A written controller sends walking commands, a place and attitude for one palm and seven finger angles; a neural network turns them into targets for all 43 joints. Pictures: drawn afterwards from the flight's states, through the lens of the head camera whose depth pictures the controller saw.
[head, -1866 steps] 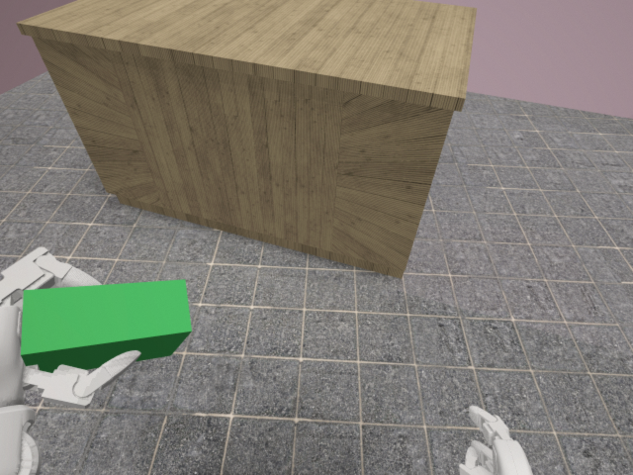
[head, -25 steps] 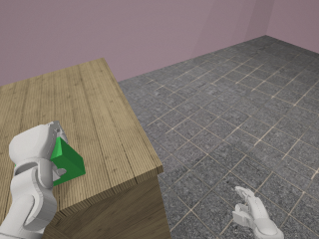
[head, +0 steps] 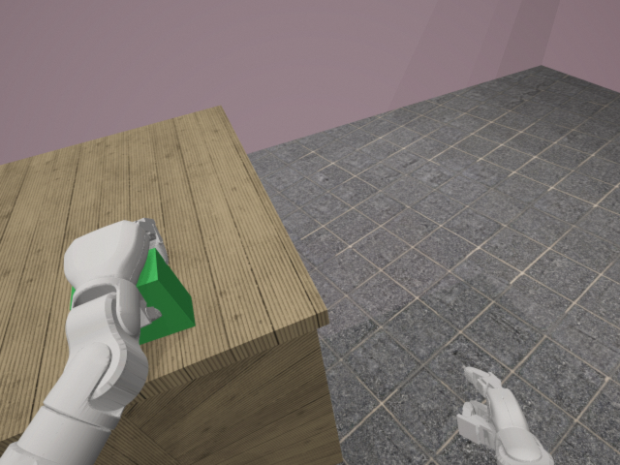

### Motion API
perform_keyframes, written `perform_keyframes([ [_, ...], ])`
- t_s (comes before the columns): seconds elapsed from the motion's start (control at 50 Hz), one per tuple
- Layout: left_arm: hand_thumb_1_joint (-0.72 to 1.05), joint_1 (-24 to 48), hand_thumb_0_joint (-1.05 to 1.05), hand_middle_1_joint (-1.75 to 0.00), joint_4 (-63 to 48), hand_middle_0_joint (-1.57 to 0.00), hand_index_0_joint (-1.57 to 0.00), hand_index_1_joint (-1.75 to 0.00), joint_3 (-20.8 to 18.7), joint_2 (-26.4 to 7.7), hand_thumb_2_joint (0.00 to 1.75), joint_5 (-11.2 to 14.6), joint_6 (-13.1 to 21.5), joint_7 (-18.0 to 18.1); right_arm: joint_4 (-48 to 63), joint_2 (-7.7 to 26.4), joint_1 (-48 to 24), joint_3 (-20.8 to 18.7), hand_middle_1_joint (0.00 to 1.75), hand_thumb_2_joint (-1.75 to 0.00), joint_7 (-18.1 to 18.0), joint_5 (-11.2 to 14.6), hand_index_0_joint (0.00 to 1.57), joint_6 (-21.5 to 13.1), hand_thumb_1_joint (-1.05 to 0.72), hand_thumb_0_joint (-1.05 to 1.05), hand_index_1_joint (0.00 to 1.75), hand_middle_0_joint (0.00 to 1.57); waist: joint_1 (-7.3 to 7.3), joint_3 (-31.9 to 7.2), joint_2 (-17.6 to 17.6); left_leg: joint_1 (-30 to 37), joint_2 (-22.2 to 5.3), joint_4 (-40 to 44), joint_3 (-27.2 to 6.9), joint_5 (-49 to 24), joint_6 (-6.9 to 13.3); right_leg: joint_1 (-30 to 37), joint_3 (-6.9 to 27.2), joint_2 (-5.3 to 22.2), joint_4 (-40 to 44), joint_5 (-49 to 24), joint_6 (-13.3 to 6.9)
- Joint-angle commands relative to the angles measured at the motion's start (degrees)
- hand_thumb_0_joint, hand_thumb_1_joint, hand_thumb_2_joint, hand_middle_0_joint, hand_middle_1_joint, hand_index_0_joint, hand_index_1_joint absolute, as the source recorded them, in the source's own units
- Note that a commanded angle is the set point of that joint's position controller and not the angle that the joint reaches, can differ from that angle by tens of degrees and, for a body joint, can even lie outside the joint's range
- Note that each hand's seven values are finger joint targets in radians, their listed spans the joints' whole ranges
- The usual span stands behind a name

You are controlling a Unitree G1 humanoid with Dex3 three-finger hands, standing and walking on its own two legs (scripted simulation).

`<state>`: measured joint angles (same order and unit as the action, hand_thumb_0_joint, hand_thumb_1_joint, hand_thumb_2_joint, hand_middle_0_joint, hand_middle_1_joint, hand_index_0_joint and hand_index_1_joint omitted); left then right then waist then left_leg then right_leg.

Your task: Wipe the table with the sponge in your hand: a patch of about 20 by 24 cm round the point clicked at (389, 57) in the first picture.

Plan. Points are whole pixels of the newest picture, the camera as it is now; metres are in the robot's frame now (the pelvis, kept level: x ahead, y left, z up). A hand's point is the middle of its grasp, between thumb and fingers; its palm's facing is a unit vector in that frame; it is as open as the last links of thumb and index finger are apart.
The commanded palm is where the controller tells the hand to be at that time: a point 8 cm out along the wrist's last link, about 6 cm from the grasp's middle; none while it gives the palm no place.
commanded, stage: slide across to the third lane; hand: left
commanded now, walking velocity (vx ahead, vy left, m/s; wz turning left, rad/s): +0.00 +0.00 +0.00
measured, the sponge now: (146, 309) +0.27 +0.27 +0.08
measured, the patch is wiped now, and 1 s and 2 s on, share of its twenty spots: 0.60 0.60 0.75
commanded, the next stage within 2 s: wipe forward along the third lane in 0.26 s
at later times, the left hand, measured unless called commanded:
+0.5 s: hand (191, 262) +0.31 +0.20 +0.14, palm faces +0.15 -0.12 -0.98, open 9.3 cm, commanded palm +0.27 +0.20 +0.19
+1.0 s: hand (199, 237) +0.36 +0.21 +0.14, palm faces +0.04 -0.04 -1.00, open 9.3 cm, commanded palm +0.33 +0.23 +0.17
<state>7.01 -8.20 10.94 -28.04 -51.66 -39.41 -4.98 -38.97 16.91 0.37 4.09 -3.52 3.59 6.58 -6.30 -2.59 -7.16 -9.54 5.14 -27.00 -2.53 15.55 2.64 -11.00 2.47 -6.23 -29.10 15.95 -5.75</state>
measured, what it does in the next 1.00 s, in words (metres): stands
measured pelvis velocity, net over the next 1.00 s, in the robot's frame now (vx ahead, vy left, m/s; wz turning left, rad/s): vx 0.00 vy -0.02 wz -0.01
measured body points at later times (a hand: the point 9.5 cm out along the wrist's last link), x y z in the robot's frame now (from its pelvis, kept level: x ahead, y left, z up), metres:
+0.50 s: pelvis +0.00 +0.01 +0.00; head -0.03 -0.05 +0.45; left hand +0.30 +0.20 +0.20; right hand +0.26 -0.17 -0.08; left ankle -0.01 +0.10 -0.74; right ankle -0.01 -0.05 -0.74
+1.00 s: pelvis +0.00 -0.02 +0.00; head -0.03 -0.08 +0.45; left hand +0.35 +0.21 +0.19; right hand +0.21 -0.24 -0.10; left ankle -0.01 +0.10 -0.74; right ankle -0.01 -0.05 -0.74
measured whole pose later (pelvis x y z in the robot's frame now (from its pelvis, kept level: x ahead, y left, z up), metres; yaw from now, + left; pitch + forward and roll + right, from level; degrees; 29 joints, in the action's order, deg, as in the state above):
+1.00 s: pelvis +0.00 -0.02 +0.00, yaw -1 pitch +0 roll +2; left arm 28.3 20.6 16.3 -22.2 -53.4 -39.2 -2.9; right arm -41.5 16.6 2.2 5.8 -3.5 3.9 6.8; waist -3.3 -5.3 -5.1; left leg -11.0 3.8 -25.8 -2.2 14.9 0.8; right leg -12.8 2.8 -7.6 -28.2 15.0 -7.4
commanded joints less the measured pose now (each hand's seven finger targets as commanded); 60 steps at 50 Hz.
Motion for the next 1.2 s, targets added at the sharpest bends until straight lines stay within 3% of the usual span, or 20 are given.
perform_keyframes([
  [0.0, 0.1, 16.07, 0.0, -1.6, -9.75, -1.2, -1.2, -1.6, 3.33, 0.01, 1.3, 0.49, 1.74, 0.34, 11.41, 3.25, -15.1, -0.97, 0.3, -0.9, 0.4, -0.09, 0.2, -3.46, -0.9, 0.0, 0.3, 0.2, 1.3, -8.26, 9.0, -2.41, -1.34, 3.26, -0.66, -11.86, 1.03, 7.27, 5.63, 4.75, 5.13, -12.28, 3.1],
  [0.06, 0.1, 17.9, 0.0, -1.6, -7.38, -1.2, -1.2, -1.6, 0.19, -3.79, 1.3, -1.26, 0.2, 1.8, 10.75, 3.68, -15.31, -0.94, 0.3, -0.9, 0.9, -0.14, 0.2, -2.78, -0.9, 0.0, 0.3, 0.2, 0.37, -8.11, 8.53, -2.64, -1.69, 4.27, -0.82, -11.46, 0.35, 7.42, 6.25, 4.41, 5.26, -10.74, 2.4],
  [0.1, 0.1, 21.06, 0.0, -1.6, -5.7, -1.2, -1.2, -1.6, 4.14, 0.5, 1.3, -1.7, -0.6, 2.45, 10.57, 2.83, -15.86, -0.61, 0.3, -0.9, 1.5, 0.12, 0.2, -2.63, -0.9, 0.0, 0.3, 0.2, 0.87, -7.38, 10.38, -2.67, -1.71, 4.62, -0.73, -11.13, 0.33, 6.76, 5.14, 4.29, 5.82, -9.59, 2.43],
  [0.16, 0.1, 19.71, 0.0, -1.6, -5.7, -1.2, -1.2, -1.6, 1.65, -1.55, 1.3, -1.82, -2.03, 3.94, 10.45, 3.19, -16.46, -0.73, 0.3, -0.9, 2.28, -0.05, 0.2, -2.06, -0.9, 0.0, 0.3, 0.2, -0.49, -10.22, 9.71, -2.24, -1.64, 4.85, -0.42, -12.04, -0.02, 9.44, 5.84, 4.14, 5.26, -11.13, 2.19],
  [0.2, 0.1, 21.76, 0.0, -1.6, -6.3, -1.2, -1.2, -1.6, 6.44, 3.8, 1.3, -1.67, -2.42, 3.92, 10.56, 2.45, -16.98, -0.54, 0.3, -0.9, 2.72, 0.24, 0.2, -1.77, -0.9, 0.0, 0.3, 0.2, 0.57, -9.97, 9.83, -1.61, -1.68, 4.79, -0.29, -12.79, -0.01, 8.65, 4.74, 4.05, 5.34, -11.8, 2.22],
  [0.32, 0.1, 24.04, 0.0, -1.6, -5.46, -1.2, -1.2, -1.6, 10.15, 7.17, 1.3, -1.93, -4.05, 4.33, 10.35, 2.31, -17.26, -0.47, 0.3, -0.9, 3.6, 0.42, 0.2, -0.81, -0.9, 0.0, 0.3, 0.2, 1.02, -10.03, 10.08, -0.72, -1.89, 4.85, -0.45, -13.58, -0.05, 8.23, 4.27, 3.78, 5.2, -12.65, 2.09],
  [0.36, 0.1, 23.96, 0.0, -1.6, -4.05, -1.2, -1.2, -1.6, 6.4, 2.99, 1.3, -2.46, -4.5, 5.01, 9.9, 2.84, -16.7, -0.39, 0.3, -0.9, 3.63, 0.27, 0.2, -0.4, -0.9, 0.0, 0.3, 0.2, 0.45, -10.34, 9.32, -0.99, -2.12, 5.23, -0.61, -13.61, -0.26, 8.77, 5.1, 3.55, 4.76, -12.72, 1.63],
  [0.4, 0.1, 24.05, 0.0, -1.6, -2.24, -1.2, -1.2, -1.6, 8.41, 6.01, 1.3, -2.23, -4.53, 5.26, 9.9, 2.28, -17.11, -0.06, 0.3, -0.9, 3.65, 0.4, 0.2, -0.12, -0.9, 0.0, 0.3, 0.2, 0.63, -9.54, 9.81, -1.49, -2.01, 5.38, -0.42, -13.64, -0.46, 8.59, 4.2, 3.53, 4.92, -12.55, 1.72],
  [0.46, 0.1, 24.51, 0.0, -1.6, 0.53, -1.2, -1.2, -1.6, 4.2, 1.3, 1.3, -2.69, -4.68, 6.06, 9.16, 3.09, -16.47, 0.01, 0.3, -0.9, 3.28, 0.12, 0.2, 0.34, -0.9, 0.0, 0.3, 0.2, 0.21, -9.05, 9.85, -2.31, -2.05, 5.79, -0.55, -12.3, -0.59, 8.61, 5.73, 3.36, 5.28, -11.46, 1.47],
  [0.5, 0.1, 26.0, 0.0, -1.6, 1.8, -1.2, -1.2, -1.6, 6.67, 4.08, 1.3, -3.06, -4.63, 5.99, 9.17, 2.55, -16.73, 0.01, 0.3, -0.9, 3.21, 0.19, 0.2, 0.16, -0.9, 0.0, 0.3, 0.2, 0.84, -9.54, 10.89, -2.24, -1.81, 5.08, -0.21, -13.47, -0.47, 8.79, 5.33, 3.63, 5.11, -13.46, 1.67],
  [0.56, 0.1, 25.52, 0.0, -1.6, 3.5, -1.2, -1.2, -1.6, 5.42, 2.31, 1.3, -3.33, -4.86, 6.01, 8.97, 3.23, -16.03, -0.06, 0.3, -0.9, 3.01, 0.17, 0.2, 0.19, -0.9, 0.0, 0.3, 0.2, 0.67, -9.74, 9.42, -2.34, -1.7, 5.25, -0.29, -13.36, -0.55, 8.93, 6.05, 3.5, 5.14, -13.51, 1.45],
  [0.6, 0.1, 27.01, 0.0, -1.6, 6.07, -1.2, -1.2, -1.6, 7.51, 4.58, 1.3, -3.42, -4.86, 5.72, 8.84, 2.92, -16.05, 0.02, 0.3, -0.9, 2.69, 0.35, 0.2, -0.09, -0.9, 0.0, 0.3, 0.2, 1.44, -8.84, 10.86, -3.03, -1.61, 4.92, -0.06, -12.87, -0.43, 8.33, 5.62, 3.79, 5.31, -13.45, 1.84],
  [0.66, 0.1, 27.58, 0.0, -1.6, 10.56, -1.2, -1.2, -1.6, 3.9, -0.2, 1.3, -3.84, -4.85, 5.66, 8.13, 3.76, -15.01, 0.1, 0.3, -0.9, 2.05, 0.18, 0.2, -0.35, -0.9, 0.0, 0.3, 0.2, 1.16, -8.56, 10.22, -4.17, -1.56, 5.37, -0.07, -10.6, -0.61, 8.24, 6.98, 3.84, 5.8, -11.24, 1.85],
  [0.7, 0.1, 30.1, 0.0, -1.6, 13.95, -1.2, -1.2, -1.6, 5.46, 1.14, 1.3, -4.01, -4.67, 5.36, 7.75, 3.44, -14.97, 0.23, 0.3, -0.9, 1.67, 0.27, 0.2, -0.82, -0.9, 0.0, 0.3, 0.2, 1.88, -7.9, 11.79, -4.87, -1.44, 4.99, 0.22, -9.91, -0.49, 7.62, 6.58, 4.12, 6.08, -10.87, 2.26],
  [0.76, 0.1, 30.43, 0.0, -1.6, 18.27, -1.2, -1.2, -1.6, 2.45, -2.98, 1.3, -4.36, -4.23, 5.18, 7.21, 4.21, -14.02, 0.21, 0.3, -0.9, 1.02, 0.01, 0.2, -1.26, -0.9, 0.0, 0.3, 0.2, 1.5, -8.26, 11.07, -6.14, -1.23, 5.16, 0.44, -8.02, -0.74, 8.21, 7.9, 4.34, 6.45, -8.89, 2.47],
  [0.84, 0.1, 32.0, 0.0, -1.6, 23.87, -1.2, -1.2, -1.6, 3.65, -1.69, 1.3, -3.66, -2.71, 4.18, 7.1, 4.21, -12.76, 0.15, 0.3, -0.9, 0.18, 0.08, 0.2, -2.19, -0.9, 0.0, 0.3, 0.2, 2.32, -7.95, 13.08, -7.49, -1.09, 4.39, 0.75, -6.85, -0.62, 7.78, 8.08, 4.97, 6.94, -8.57, 3.34],
  [0.86, 0.1, 32.5, 0.0, -1.6, 25.14, -1.2, -1.2, -1.6, 1.75, -4.24, 1.3, -3.78, -2.2, 4.07, 6.9, 4.69, -11.86, 0.06, 0.3, -0.9, -0.05, -0.08, 0.2, -2.24, -0.9, 0.0, 0.3, 0.2, 2.21, -8.35, 12.07, -7.99, -1.1, 4.41, 0.69, -6.1, -0.69, 7.98, 8.81, 5.06, 6.98, -7.71, 3.24],
  [1.04, 0.1, 32.6, 0.0, -1.6, 32.95, -1.2, -1.2, -1.6, -0.24, -6.12, 1.3, -3.01, 5.41, 3.02, 6.84, 5.26, -7.77, -0.52, 0.3, -0.9, -1.57, -0.09, 0.2, -3.24, -0.9, 0.0, 0.3, 0.2, 3.53, -7.77, 13.28, -12.22, -0.83, 1.59, 0.52, -3.65, -1.05, 9.08, 12.27, 7.37, 6.11, -15.48, 5.19],
  [1.14, 0.1, 34.19, 0.0, -1.6, 34.58, -1.2, -1.2, -1.6, -3.97, -10.67, 1.3, -2.71, 8.46, 3.45, 6.52, 6.06, -6.19, -1.19, 0.3, -0.9, -2.14, -0.29, 0.2, -3.38, -0.9, 0.0, 0.3, 0.2, 3.57, -8.83, 14.9, -15.04, -0.63, -0.75, -0.05, -0.47, -1.11, 10.41, 15.08, 8.84, 5.73, -19.34, 7.54],
  [1.18, 0.1, 38.24, 0.0, -1.6, 36.6, -1.2, -1.2, -1.6, -2.94, -10.84, 1.3, -3.26, 9.07, 3.37, 6.06, 6.15, -5.5, -1.49, 0.3, -0.9, -2.68, -0.25, 0.2, -3.14, -0.9, 0.0, 0.3, 0.2, 4.42, -7.48, 15.07, -15.92, -0.55, -0.97, -0.15, 0.82, -0.9, 8.3, 15.25, 8.87, 6.75, -14.83, 8.05],
])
